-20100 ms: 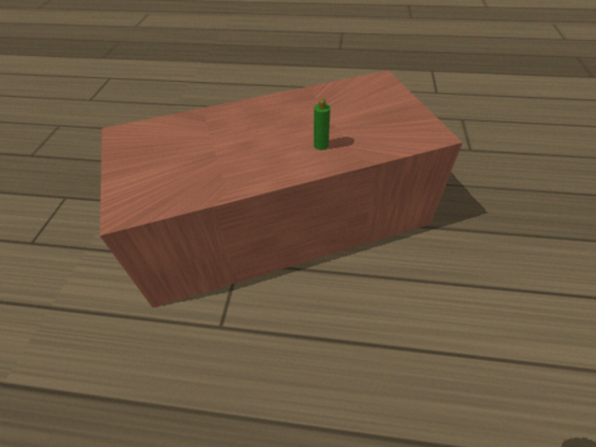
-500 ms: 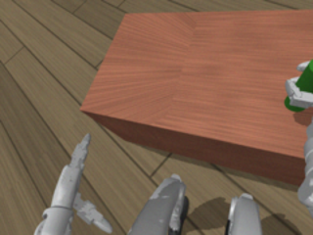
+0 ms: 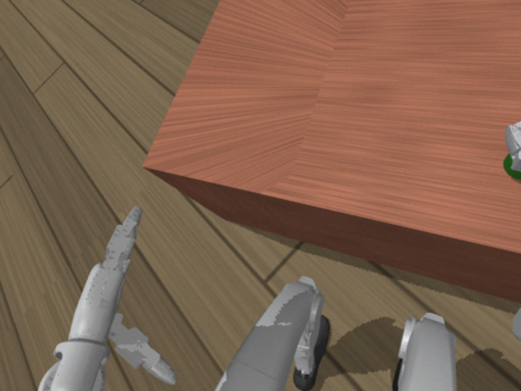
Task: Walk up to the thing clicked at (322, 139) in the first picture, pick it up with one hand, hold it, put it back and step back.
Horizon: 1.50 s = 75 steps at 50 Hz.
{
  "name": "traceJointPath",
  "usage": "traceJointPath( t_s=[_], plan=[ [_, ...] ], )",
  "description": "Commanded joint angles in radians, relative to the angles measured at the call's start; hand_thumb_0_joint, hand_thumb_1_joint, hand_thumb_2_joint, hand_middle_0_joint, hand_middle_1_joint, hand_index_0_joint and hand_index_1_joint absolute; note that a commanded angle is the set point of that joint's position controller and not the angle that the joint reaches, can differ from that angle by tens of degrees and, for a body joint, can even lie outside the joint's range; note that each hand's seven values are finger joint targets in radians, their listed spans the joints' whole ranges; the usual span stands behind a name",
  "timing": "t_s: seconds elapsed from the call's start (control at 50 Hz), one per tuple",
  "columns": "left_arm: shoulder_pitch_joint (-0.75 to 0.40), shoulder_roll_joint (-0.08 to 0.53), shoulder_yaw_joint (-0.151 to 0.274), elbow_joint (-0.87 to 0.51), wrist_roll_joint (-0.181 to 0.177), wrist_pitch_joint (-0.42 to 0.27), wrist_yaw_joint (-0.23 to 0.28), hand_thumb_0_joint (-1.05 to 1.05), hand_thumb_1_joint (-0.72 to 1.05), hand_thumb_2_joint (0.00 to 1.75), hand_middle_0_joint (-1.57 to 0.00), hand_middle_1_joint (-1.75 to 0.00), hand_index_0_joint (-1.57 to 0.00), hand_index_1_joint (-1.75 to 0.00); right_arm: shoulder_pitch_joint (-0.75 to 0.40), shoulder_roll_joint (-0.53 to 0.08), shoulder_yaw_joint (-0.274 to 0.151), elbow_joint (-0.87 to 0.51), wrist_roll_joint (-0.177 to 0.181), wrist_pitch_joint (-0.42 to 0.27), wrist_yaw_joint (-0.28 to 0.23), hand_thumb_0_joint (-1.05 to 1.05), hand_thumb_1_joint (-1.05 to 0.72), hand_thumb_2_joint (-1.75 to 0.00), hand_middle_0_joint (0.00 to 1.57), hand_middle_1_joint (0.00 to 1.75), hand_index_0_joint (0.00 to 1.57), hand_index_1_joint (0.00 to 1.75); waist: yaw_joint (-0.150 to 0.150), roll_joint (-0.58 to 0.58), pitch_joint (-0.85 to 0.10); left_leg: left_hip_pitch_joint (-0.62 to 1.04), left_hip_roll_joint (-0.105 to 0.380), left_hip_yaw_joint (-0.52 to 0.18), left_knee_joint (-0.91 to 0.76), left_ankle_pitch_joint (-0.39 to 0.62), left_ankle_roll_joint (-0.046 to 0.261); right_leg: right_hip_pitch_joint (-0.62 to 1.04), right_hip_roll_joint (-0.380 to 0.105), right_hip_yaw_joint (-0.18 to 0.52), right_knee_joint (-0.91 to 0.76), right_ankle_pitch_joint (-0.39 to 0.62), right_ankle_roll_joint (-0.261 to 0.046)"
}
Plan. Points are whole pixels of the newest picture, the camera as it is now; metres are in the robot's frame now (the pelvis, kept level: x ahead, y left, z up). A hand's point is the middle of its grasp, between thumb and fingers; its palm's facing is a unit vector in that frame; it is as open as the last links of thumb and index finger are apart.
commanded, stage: lower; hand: right
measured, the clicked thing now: out of the picture +0.52 -0.22 -0.04
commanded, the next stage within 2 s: loosen in 0.12 s
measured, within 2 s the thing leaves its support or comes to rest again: neither
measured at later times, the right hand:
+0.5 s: hand out of the picture +0.52 -0.21 -0.06, palm faces +0.20 +0.98 +0.00, open 7.3 cm
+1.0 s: hand out of the picture +0.53 -0.22 -0.05, palm faces +0.19 +0.98 +0.00, open 15.9 cm
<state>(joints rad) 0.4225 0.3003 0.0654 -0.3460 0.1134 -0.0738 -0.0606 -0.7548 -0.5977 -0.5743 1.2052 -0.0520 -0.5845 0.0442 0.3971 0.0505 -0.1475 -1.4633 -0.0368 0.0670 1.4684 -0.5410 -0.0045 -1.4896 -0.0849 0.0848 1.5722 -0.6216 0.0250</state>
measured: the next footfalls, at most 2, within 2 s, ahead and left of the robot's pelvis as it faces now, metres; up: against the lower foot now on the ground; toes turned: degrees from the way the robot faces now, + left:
none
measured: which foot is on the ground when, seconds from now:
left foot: down 0.00-1.00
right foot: down 0.00-1.00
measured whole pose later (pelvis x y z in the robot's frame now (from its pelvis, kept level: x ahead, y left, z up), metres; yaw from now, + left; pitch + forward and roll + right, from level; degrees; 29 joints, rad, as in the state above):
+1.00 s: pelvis -0.01 +0.00 -0.02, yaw +0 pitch +31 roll +6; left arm 0.46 0.33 0.12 -0.41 0.09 -0.09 -0.07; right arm -0.80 -0.64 -0.58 1.16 -0.07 -0.54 0.06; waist 0.41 0.05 -0.15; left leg -1.54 -0.03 0.06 1.54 -0.55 -0.01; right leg -1.57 -0.08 0.09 1.64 -0.63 0.02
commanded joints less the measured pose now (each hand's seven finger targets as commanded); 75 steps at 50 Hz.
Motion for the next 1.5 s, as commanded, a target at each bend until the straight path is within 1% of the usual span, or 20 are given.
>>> traceJointPath(
  t_s=[0.0, 0.2, 0.42, 0.58, 0.8, 0.82, 0.86, 0.92, 1.08, 1.14, 1.18, 1.24, 1.28, 1.32, 1.34, 1.36, 1.38, 1.4, 1.44, 1.48],
  plan=[
    [0.061, 0.189, 0.165, -0.189, -0.012, -0.048, 0.024, 0.00, -0.57, 0.06, -0.05, -0.04, -0.04, -0.05, -0.453, -0.262, -0.017, -0.278, 0.018, -0.117, 0.005, 0.00, -0.58, -1.33, 1.38, 1.44, 1.39, 1.44, -0.023, -0.427, -0.620, 0.307, -0.030, -0.026, -0.145, 0.300, 0.033, 0.499, 0.036, 0.002, -0.163, 0.388, -0.030],
    [0.058, 0.200, 0.178, -0.197, -0.016, -0.052, 0.027, 0.00, -0.57, 0.05, -0.05, -0.04, -0.04, -0.05, -0.450, -0.255, 0.000, -0.252, 0.007, -0.110, 0.011, 0.00, -0.58, -1.29, 1.35, 1.40, 1.37, 1.40, -0.008, -0.451, -0.587, 0.221, -0.029, -0.014, -0.109, 0.254, 0.039, 0.489, 0.030, 0.008, -0.150, 0.359, -0.024],
    [0.080, 0.207, 0.193, -0.230, -0.025, -0.053, 0.026, 0.00, -0.52, 0.03, -0.06, -0.06, -0.07, -0.05, -0.464, -0.267, -0.005, -0.241, 0.006, -0.080, 0.016, 0.00, -0.02, -0.54, 1.14, 0.83, 1.13, 0.83, 0.004, -0.425, -0.571, 0.231, -0.025, -0.018, -0.108, 0.203, 0.037, 0.415, 0.038, 0.002, -0.150, 0.251, -0.026],
    [0.091, 0.193, 0.184, -0.238, -0.032, -0.056, 0.026, 0.00, -0.55, 0.05, -0.06, -0.06, -0.06, -0.05, -0.435, -0.256, -0.002, -0.207, 0.001, -0.053, 0.017, 0.00, 0.32, -0.26, 0.75, 0.49, 0.75, 0.49, -0.008, -0.390, -0.537, 0.244, -0.022, -0.027, -0.114, 0.192, 0.033, 0.349, 0.037, -0.002, -0.147, 0.217, -0.030],
    [0.113, 0.197, 0.197, -0.235, -0.036, -0.059, 0.022, 0.00, -0.57, 0.06, -0.06, -0.05, -0.05, -0.06, -0.421, -0.221, 0.008, -0.214, 0.001, -0.035, 0.021, 0.00, 0.40, -0.06, 0.28, 0.15, 0.27, 0.15, -0.004, -0.402, -0.553, 0.213, -0.025, 0.000, -0.083, 0.234, 0.039, 0.397, 0.037, 0.004, -0.149, 0.298, -0.025],
    [0.111, 0.195, 0.201, -0.237, -0.035, -0.060, 0.021, 0.00, -0.57, 0.06, -0.06, -0.05, -0.05, -0.06, -0.407, -0.242, -0.002, -0.222, -0.001, -0.035, 0.018, 0.00, 0.42, -0.06, 0.23, 0.12, 0.23, 0.12, -0.022, -0.409, -0.561, 0.209, -0.028, -0.003, -0.089, 0.236, 0.037, 0.409, 0.033, 0.002, -0.145, 0.305, -0.028],
    [0.111, 0.201, 0.210, -0.226, -0.035, -0.059, 0.024, 0.00, -0.54, 0.04, -0.06, -0.05, -0.06, -0.06, -0.423, -0.218, 0.011, -0.222, -0.003, -0.034, 0.019, 0.00, 0.40, -0.08, 0.12, 0.09, 0.12, 0.09, 0.005, -0.399, -0.552, 0.205, -0.026, -0.002, -0.090, 0.247, 0.036, 0.413, 0.033, 0.003, -0.136, 0.315, -0.029],
    [0.091, 0.235, 0.239, -0.229, -0.037, -0.056, 0.030, 0.00, -0.55, 0.05, -0.06, -0.05, -0.05, -0.06, -0.449, -0.289, -0.013, -0.269, -0.008, -0.035, 0.019, 0.00, 0.41, -0.06, 0.09, 0.07, 0.09, 0.06, -0.005, -0.430, -0.574, 0.198, -0.025, -0.002, -0.088, 0.226, 0.039, 0.441, 0.033, 0.004, -0.150, 0.302, -0.023],
    [0.101, 0.207, 0.193, -0.141, -0.046, -0.036, 0.037, 0.00, -0.54, 0.04, -0.05, -0.05, -0.05, -0.05, -0.469, -0.409, -0.048, -0.396, 0.004, 0.012, 0.041, 0.00, 0.41, -0.04, 0.08, 0.04, 0.07, 0.04, -0.072, -0.518, -0.655, 0.285, -0.022, -0.016, -0.137, 0.255, 0.037, 0.553, 0.033, -0.011, -0.192, 0.359, -0.015],
    [0.087, 0.167, 0.146, -0.083, -0.050, -0.022, 0.038, 0.00, -0.54, 0.04, -0.05, -0.05, -0.05, -0.05, -0.437, -0.370, -0.023, -0.339, 0.019, 0.056, 0.064, 0.00, 0.43, -0.03, 0.08, 0.04, 0.07, 0.04, -0.089, -0.486, -0.584, 0.297, -0.025, -0.013, -0.177, 0.247, 0.039, 0.521, 0.037, -0.010, -0.228, 0.343, -0.019],
    [0.033, 0.199, 0.161, -0.137, -0.055, -0.021, 0.050, 0.00, -0.55, 0.04, -0.06, -0.05, -0.05, -0.05, -0.472, -0.410, -0.044, -0.393, 0.031, 0.074, 0.078, 0.00, 0.39, -0.04, 0.08, 0.04, 0.07, 0.04, -0.091, -0.436, -0.656, 0.371, -0.022, -0.018, -0.206, 0.266, 0.033, 0.548, 0.035, -0.007, -0.242, 0.336, -0.021],
    [0.052, 0.178, 0.142, -0.057, -0.055, -0.011, 0.058, 0.00, -0.55, 0.05, -0.06, -0.05, -0.05, -0.05, -0.407, -0.334, 0.012, -0.246, 0.035, 0.118, 0.117, 0.00, 0.38, -0.05, 0.08, 0.04, 0.07, 0.04, -0.079, -0.384, -0.518, 0.367, -0.024, -0.014, -0.253, 0.229, 0.036, 0.506, 0.039, -0.009, -0.289, 0.275, -0.025],
    [0.008, 0.182, 0.132, -0.080, -0.062, -0.013, 0.066, 0.00, -0.57, 0.05, -0.06, -0.05, -0.05, -0.06, -0.386, -0.337, -0.008, -0.195, 0.047, 0.134, 0.128, 0.00, 0.37, -0.06, 0.08, 0.04, 0.07, 0.04, -0.085, -0.293, -0.484, 0.393, -0.025, -0.012, -0.285, 0.213, 0.032, 0.480, 0.037, -0.002, -0.316, 0.247, -0.032],
    [0.004, 0.182, 0.127, -0.092, -0.061, -0.017, 0.070, 0.00, -0.59, 0.08, -0.08, -0.07, -0.07, -0.08, -0.408, -0.295, 0.019, -0.151, 0.056, 0.138, 0.144, 0.00, 0.40, -0.02, 0.09, 0.03, 0.09, 0.03, -0.061, -0.264, -0.444, 0.405, -0.023, -0.018, -0.312, 0.185, 0.030, 0.475, 0.036, -0.002, -0.337, 0.205, -0.037],
    [-0.006, 0.227, 0.156, -0.175, -0.087, 0.015, 0.079, 0.00, -0.57, 0.07, -0.08, -0.06, -0.07, -0.07, -0.338, -0.594, -0.042, -0.110, -0.060, 0.223, 0.085, 0.00, 0.41, -0.07, 0.06, 0.06, 0.06, 0.06, -0.165, -0.302, -0.546, 0.536, -0.012, -0.050, -0.363, 0.199, 0.022, 0.574, 0.038, -0.021, -0.394, 0.255, -0.028],
    [0.060, 0.193, 0.128, -0.154, -0.087, 0.038, 0.072, 0.00, -0.56, 0.07, -0.07, -0.07, -0.07, -0.08, -0.431, -0.510, 0.000, -0.149, -0.044, 0.255, 0.049, 0.00, 0.43, -0.07, 0.06, 0.06, 0.06, 0.06, -0.115, -0.318, -0.534, 0.542, -0.017, -0.056, -0.388, 0.214, 0.016, 0.576, 0.038, -0.026, -0.396, 0.255, -0.033],
    [0.142, 0.170, 0.112, -0.096, -0.082, 0.053, 0.063, 0.00, -0.56, 0.07, -0.07, -0.06, -0.06, -0.07, -0.446, -0.396, 0.057, -0.127, -0.039, 0.277, 0.042, 0.00, 0.42, -0.07, 0.06, 0.06, 0.06, 0.06, -0.101, -0.341, -0.473, 0.520, -0.018, -0.047, -0.395, 0.230, 0.020, 0.590, 0.046, -0.034, -0.417, 0.270, -0.031],
    [0.148, 0.154, 0.103, -0.049, -0.084, 0.065, 0.056, 0.00, -0.53, 0.07, -0.07, -0.05, -0.06, -0.06, -0.439, -0.373, 0.076, -0.124, -0.043, 0.301, 0.033, 0.00, 0.44, -0.07, 0.06, 0.06, 0.06, 0.06, -0.118, -0.343, -0.459, 0.509, -0.022, -0.035, -0.402, 0.249, 0.021, 0.614, 0.048, -0.034, -0.430, 0.295, -0.033],
    [0.165, 0.166, 0.107, 0.039, -0.091, 0.072, 0.055, 0.00, -0.48, 0.10, -0.06, -0.05, -0.05, -0.06, -0.473, -0.455, 0.058, -0.167, -0.049, 0.339, -0.002, 0.00, 0.40, -0.08, 0.06, 0.06, 0.06, 0.06, -0.146, -0.356, -0.466, 0.499, -0.025, -0.017, -0.411, 0.278, 0.026, 0.692, 0.044, -0.033, -0.451, 0.364, -0.025],
    [0.057, 0.165, 0.093, 0.032, -0.090, 0.088, 0.051, 0.00, -0.32, 0.15, -0.03, -0.04, -0.02, -0.05, -0.470, -0.517, 0.031, -0.168, -0.062, 0.366, -0.033, 0.00, 0.34, -0.10, 0.05, 0.06, 0.06, 0.06, -0.178, -0.368, -0.501, 0.537, -0.027, -0.008, -0.424, 0.307, 0.027, 0.745, 0.044, -0.038, -0.476, 0.417, -0.017]
  ],
)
